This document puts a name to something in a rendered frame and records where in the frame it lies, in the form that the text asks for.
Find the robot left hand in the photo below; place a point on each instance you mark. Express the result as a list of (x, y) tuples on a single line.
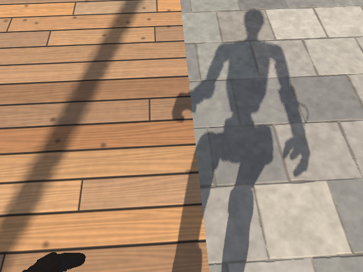
[(54, 262)]

